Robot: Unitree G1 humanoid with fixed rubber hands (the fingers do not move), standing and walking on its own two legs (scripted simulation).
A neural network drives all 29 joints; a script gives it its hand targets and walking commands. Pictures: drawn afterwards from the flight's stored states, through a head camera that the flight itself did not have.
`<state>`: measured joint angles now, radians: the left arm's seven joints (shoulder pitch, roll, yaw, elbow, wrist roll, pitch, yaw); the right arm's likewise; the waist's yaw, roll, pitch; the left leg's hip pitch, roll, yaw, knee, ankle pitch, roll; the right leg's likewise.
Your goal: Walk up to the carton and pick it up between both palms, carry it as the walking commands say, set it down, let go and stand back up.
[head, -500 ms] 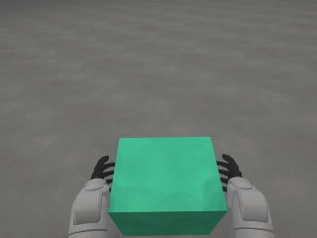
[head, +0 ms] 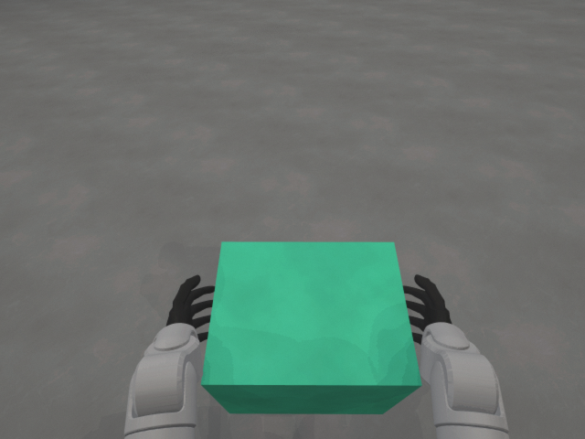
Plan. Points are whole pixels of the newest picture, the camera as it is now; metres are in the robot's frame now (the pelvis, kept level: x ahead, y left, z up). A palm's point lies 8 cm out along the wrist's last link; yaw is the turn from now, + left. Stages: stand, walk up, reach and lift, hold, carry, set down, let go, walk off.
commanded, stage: carry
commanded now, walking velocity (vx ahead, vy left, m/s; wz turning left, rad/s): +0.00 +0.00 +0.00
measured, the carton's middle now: (306, 333) +0.32 +0.00 -0.03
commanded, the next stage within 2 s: none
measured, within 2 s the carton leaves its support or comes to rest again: neither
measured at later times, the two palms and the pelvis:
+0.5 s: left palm (181, 328) +0.29 +0.16 +0.05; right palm (430, 328) +0.28 -0.16 +0.05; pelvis +0.01 +0.01 +0.00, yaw -1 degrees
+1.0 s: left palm (169, 327) +0.29 +0.18 +0.05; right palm (415, 326) +0.28 -0.15 +0.04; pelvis +0.02 +0.02 +0.00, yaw -1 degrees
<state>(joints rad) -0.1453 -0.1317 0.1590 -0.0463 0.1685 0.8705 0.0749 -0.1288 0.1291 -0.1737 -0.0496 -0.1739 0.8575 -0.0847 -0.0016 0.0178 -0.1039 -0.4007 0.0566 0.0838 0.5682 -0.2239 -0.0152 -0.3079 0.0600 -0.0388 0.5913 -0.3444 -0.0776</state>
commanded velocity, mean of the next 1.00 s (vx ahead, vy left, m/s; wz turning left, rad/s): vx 0.00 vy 0.00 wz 0.00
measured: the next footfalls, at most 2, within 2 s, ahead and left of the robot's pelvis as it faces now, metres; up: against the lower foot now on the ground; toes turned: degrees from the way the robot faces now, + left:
none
